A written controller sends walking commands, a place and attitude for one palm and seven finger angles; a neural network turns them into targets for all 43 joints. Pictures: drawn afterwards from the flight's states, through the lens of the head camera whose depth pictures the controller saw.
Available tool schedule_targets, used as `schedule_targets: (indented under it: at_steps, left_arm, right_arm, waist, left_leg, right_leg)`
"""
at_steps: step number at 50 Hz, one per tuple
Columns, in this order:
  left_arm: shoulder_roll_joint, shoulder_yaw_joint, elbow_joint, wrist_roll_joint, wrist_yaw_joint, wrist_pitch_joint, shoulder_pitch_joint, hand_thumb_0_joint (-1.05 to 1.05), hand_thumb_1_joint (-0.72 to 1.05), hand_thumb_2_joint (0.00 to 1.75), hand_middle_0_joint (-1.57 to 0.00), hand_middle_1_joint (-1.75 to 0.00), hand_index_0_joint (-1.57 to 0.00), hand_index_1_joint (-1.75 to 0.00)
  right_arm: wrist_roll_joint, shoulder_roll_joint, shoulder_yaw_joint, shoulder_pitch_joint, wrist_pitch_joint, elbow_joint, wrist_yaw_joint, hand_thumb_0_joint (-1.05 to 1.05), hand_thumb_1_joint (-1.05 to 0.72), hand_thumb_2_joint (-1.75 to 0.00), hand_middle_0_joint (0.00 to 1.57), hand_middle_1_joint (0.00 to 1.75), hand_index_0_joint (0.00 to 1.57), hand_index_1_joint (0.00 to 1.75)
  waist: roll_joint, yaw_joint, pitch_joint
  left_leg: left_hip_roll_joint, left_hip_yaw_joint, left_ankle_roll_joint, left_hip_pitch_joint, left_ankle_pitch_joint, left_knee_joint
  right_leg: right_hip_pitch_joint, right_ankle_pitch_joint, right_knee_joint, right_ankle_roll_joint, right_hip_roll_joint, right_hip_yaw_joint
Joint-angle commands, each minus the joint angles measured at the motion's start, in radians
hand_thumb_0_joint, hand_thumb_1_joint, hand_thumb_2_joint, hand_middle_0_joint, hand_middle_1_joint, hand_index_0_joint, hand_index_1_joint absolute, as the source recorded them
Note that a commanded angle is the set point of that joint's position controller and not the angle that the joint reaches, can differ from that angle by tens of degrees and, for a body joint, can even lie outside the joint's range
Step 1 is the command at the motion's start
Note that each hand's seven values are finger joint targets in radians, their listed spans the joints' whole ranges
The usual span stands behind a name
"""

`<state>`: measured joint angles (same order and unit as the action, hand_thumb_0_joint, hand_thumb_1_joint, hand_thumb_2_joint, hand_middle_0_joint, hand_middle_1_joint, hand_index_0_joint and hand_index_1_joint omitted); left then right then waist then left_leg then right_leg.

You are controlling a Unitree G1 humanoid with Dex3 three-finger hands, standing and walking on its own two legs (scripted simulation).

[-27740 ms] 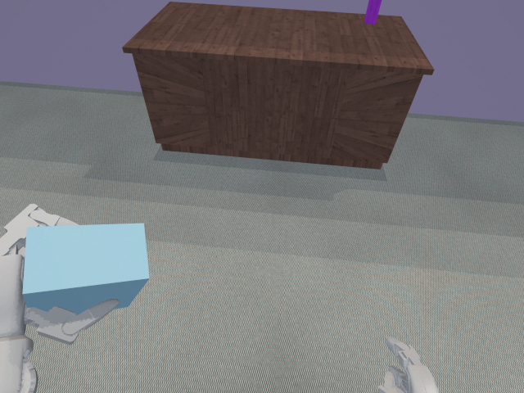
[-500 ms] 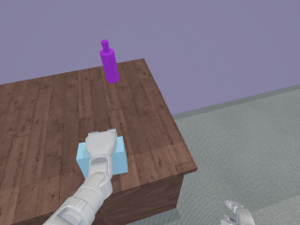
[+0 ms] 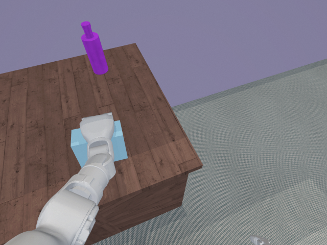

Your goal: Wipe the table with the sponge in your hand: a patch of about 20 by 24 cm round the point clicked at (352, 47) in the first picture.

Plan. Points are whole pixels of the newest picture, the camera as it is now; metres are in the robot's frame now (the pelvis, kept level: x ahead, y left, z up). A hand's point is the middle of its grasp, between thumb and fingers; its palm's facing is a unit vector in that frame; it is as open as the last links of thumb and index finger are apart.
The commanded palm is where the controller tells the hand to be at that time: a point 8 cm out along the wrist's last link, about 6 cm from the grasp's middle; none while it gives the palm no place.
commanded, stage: wipe forward along the third lane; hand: left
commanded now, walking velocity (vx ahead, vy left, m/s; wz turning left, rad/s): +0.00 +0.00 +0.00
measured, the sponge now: (102, 148) +0.39 +0.20 -0.06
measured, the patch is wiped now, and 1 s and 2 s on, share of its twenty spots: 0.75 0.85 0.85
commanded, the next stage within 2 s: wipe back along the third lane in 1.02 s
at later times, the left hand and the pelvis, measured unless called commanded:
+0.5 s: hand (99, 125) +0.45 +0.21 -0.02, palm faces -0.11 +0.02 -0.99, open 10.6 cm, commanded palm +0.44 +0.22 +0.02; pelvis +0.01 +0.01 -0.01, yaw -1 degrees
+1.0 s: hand (94, 113) +0.50 +0.24 -0.02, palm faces -0.11 +0.02 -0.99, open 10.6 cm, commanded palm +0.49 +0.23 +0.01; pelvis +0.01 +0.03 -0.02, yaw -1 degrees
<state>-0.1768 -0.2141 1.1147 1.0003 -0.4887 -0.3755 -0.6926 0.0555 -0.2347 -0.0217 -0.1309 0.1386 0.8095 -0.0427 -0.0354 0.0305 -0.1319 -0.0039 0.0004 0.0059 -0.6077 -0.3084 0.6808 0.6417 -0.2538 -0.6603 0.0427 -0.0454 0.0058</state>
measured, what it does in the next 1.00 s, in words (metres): stands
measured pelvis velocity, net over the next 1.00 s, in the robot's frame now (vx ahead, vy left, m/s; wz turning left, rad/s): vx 0.01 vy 0.03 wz -0.02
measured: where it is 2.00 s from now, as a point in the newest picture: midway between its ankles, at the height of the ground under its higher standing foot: outside the picture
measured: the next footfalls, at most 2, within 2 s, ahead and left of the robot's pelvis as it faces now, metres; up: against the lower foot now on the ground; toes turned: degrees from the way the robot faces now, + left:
none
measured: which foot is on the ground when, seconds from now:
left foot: down 0.00-1.00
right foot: down 0.00-1.00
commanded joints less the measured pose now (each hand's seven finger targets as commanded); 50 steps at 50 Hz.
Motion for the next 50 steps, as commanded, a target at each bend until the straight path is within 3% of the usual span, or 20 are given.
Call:
schedule_targets:
  at_steps: [1, 7, 8, 11, 13, 16, 19, 24, 26, 32, 39, 40, 46, 47, 49, 50]
  left_arm:
    - [-0.185, 0.044, -0.029, 0.017, -0.024, -0.018, -0.329, 0.0, 0.1, 1.3, -1.2, -1.6, -1.2, -1.6]
    - [-0.236, 0.061, 0.009, 0.02, -0.018, -0.014, -0.39, 0.0, 0.1, 1.3, -1.2, -1.6, -1.2, -1.6]
    - [-0.254, 0.079, 0.007, 0.02, -0.017, -0.01, -0.387, 0.0, 0.1, 1.3, -1.2, -1.6, -1.2, -1.6]
    - [-0.272, 0.078, 0.027, 0.026, -0.012, -0.009, -0.394, 0.0, 0.1, 1.3, -1.2, -1.6, -1.2, -1.6]
    - [-0.298, 0.104, 0.03, 0.025, -0.01, -0.004, -0.395, 0.0, 0.1, 1.3, -1.2, -1.6, -1.2, -1.6]
    - [-0.31, 0.102, 0.041, 0.035, -0.005, -0.001, -0.381, 0.0, 0.1, 1.3, -1.2, -1.6, -1.2, -1.6]
    - [-0.281, 0.079, 0.049, 0.039, -0.002, 0.001, -0.41, 0.0, 0.1, 1.3, -1.2, -1.6, -1.2, -1.6]
    - [-0.326, 0.115, 0.064, 0.036, -0.011, 0.008, -0.448, 0.0, 0.1, 1.3, -1.2, -1.6, -1.2, -1.6]
    - [-0.315, 0.106, 0.085, 0.038, -0.013, 0.004, -0.443, 0.0, 0.1, 1.3, -1.2, -1.6, -1.2, -1.6]
    - [-0.322, 0.1, 0.104, 0.053, -0.013, -0.001, -0.514, 0.0, 0.1, 1.3, -1.2, -1.6, -1.2, -1.6]
    - [-0.392, 0.13, 0.145, 0.063, -0.006, -0.005, -0.579, 0.0, 0.1, 1.3, -1.2, -1.6, -1.2, -1.6]
    - [-0.378, 0.115, 0.147, 0.065, -0.004, -0.006, -0.605, 0.0, 0.1, 1.3, -1.2, -1.6, -1.2, -1.6]
    - [-0.388, 0.121, 0.17, 0.073, 0.01, -0.003, -0.626, 0.0, 0.1, 1.3, -1.2, -1.6, -1.2, -1.6]
    - [-0.357, 0.097, 0.167, 0.073, 0.014, -0.002, -0.637, 0.0, 0.1, 1.3, -1.2, -1.6, -1.2, -1.6]
    - [-0.372, 0.108, 0.177, 0.07, 0.02, 0.001, -0.648, 0.0, 0.1, 1.3, -1.2, -1.6, -1.2, -1.6]
    - [-0.411, 0.135, 0.182, 0.071, 0.02, 0.0, -0.652, 0.0, 0.1, 1.3, -1.2, -1.6, -1.2, -1.6]
  right_arm:
    - [-0.003, -0.137, -0.037, 0.026, -0.045, -0.11, -0.002, 0.0, -0.9, -0.9, 0.2, 0.3, 0.2, 0.3]
    - [-0.001, -0.149, -0.036, -0.01, -0.059, -0.098, 0.002, 0.0, -0.9, -0.9, 0.2, 0.3, 0.2, 0.3]
    - [-0.003, -0.151, -0.038, -0.012, -0.061, -0.102, 0.002, 0.0, -0.9, -0.9, 0.2, 0.3, 0.2, 0.3]
    - [-0.002, -0.157, -0.038, -0.036, -0.064, -0.1, 0.005, 0.0, -0.9, -0.9, 0.2, 0.3, 0.2, 0.3]
    - [-0.003, -0.158, -0.039, -0.045, -0.065, -0.1, 0.009, 0.0, -0.9, -0.9, 0.2, 0.3, 0.2, 0.3]
    - [-0.004, -0.162, -0.038, -0.062, -0.064, -0.104, 0.013, 0.0, -0.9, -0.9, 0.2, 0.3, 0.2, 0.3]
    - [-0.005, -0.162, -0.04, -0.075, -0.063, -0.103, 0.021, 0.0, -0.9, -0.9, 0.2, 0.3, 0.2, 0.3]
    - [-0.01, -0.171, -0.042, -0.095, -0.067, -0.099, 0.023, 0.0, -0.9, -0.9, 0.2, 0.3, 0.2, 0.3]
    - [-0.011, -0.172, -0.042, -0.096, -0.068, -0.098, 0.026, 0.0, -0.9, -0.9, 0.2, 0.3, 0.2, 0.3]
    - [-0.016, -0.178, -0.043, -0.118, -0.068, -0.091, 0.034, 0.0, -0.9, -0.9, 0.2, 0.3, 0.2, 0.3]
    - [-0.019, -0.188, -0.04, -0.147, -0.072, -0.089, 0.035, 0.0, -0.9, -0.9, 0.2, 0.3, 0.2, 0.3]
    - [-0.02, -0.191, -0.039, -0.152, -0.073, -0.088, 0.035, 0.0, -0.9, -0.9, 0.2, 0.3, 0.2, 0.3]
    - [-0.026, -0.198, -0.042, -0.189, -0.074, -0.087, 0.045, 0.0, -0.9, -0.9, 0.2, 0.3, 0.2, 0.3]
    - [-0.028, -0.197, -0.045, -0.192, -0.075, -0.088, 0.047, 0.0, -0.9, -0.9, 0.2, 0.3, 0.2, 0.3]
    - [-0.027, -0.2, -0.045, -0.203, -0.075, -0.085, 0.047, 0.0, -0.9, -0.9, 0.2, 0.3, 0.2, 0.3]
    - [-0.027, -0.204, -0.044, -0.211, -0.073, -0.086, 0.047, 0.0, -0.9, -0.9, 0.2, 0.3, 0.2, 0.3]
  waist:
    - [0.138, 0.031, -0.269]
    - [0.109, 0.05, -0.267]
    - [0.106, 0.042, -0.295]
    - [0.112, 0.055, -0.294]
    - [0.096, 0.05, -0.324]
    - [0.087, 0.05, -0.321]
    - [0.064, 0.066, -0.306]
    - [0.087, 0.073, -0.33]
    - [0.094, 0.078, -0.317]
    - [0.052, 0.094, -0.341]
    - [0.031, 0.106, -0.36]
    - [0.035, 0.12, -0.352]
    - [0.015, 0.124, -0.387]
    - [0.002, 0.133, -0.389]
    - [0.01, 0.139, -0.384]
    - [0.02, 0.134, -0.386]
  left_leg:
    - [-0.01, -0.013, 0.035, 0.03, 0.016, -0.07]
    - [-0.007, -0.016, 0.037, 0.004, 0.005, -0.062]
    - [-0.007, -0.011, 0.037, 0.005, 0.026, -0.062]
    - [-0.007, -0.018, 0.04, -0.007, 0.029, -0.049]
    - [-0.008, -0.018, 0.04, -0.008, 0.057, -0.045]
    - [-0.008, -0.018, 0.038, -0.018, 0.068, -0.038]
    - [-0.004, -0.015, 0.037, -0.002, 0.083, -0.033]
    - [-0.001, -0.01, 0.04, -0.013, 0.097, -0.02]
    - [-0.002, -0.013, 0.04, -0.023, 0.09, -0.014]
    - [0.005, -0.004, 0.038, -0.007, 0.107, 0.0]
    - [0.006, 0.007, 0.039, -0.03, 0.101, 0.015]
    - [0.009, 0.008, 0.04, -0.03, 0.097, 0.018]
    - [0.015, 0.019, 0.037, -0.022, 0.143, 0.043]
    - [0.016, 0.016, 0.037, -0.018, 0.145, 0.048]
    - [0.018, 0.023, 0.037, -0.02, 0.149, 0.052]
    - [0.017, 0.025, 0.038, -0.035, 0.136, 0.051]
  right_leg:
    - [-0.205, 0.067, 0.119, -0.006, 0.036, -0.048]
    - [-0.188, 0.066, 0.115, -0.008, 0.037, -0.051]
    - [-0.208, 0.095, 0.106, -0.006, 0.036, -0.047]
    - [-0.202, 0.11, 0.105, -0.011, 0.036, -0.052]
    - [-0.224, 0.156, 0.093, -0.009, 0.036, -0.05]
    - [-0.214, 0.172, 0.084, -0.008, 0.034, -0.046]
    - [-0.173, 0.172, 0.078, -0.006, 0.029, -0.033]
    - [-0.167, 0.188, 0.063, -0.007, 0.026, -0.027]
    - [-0.154, 0.183, 0.065, -0.009, 0.026, -0.027]
    - [-0.101, 0.166, 0.044, -0.003, 0.019, -0.013]
    - [-0.071, 0.136, 0.026, -0.002, 0.014, -0.005]
    - [-0.051, 0.128, 0.026, -0.002, 0.012, -0.001]
    - [-0.023, 0.155, 0.0, 0.004, 0.004, 0.01]
    - [-0.012, 0.156, 0.002, 0.003, 0.003, 0.009]
    - [0.001, 0.15, -0.003, 0.003, 0.0, 0.014]
    - [-0.007, 0.136, -0.003, 0.002, -0.001, 0.015]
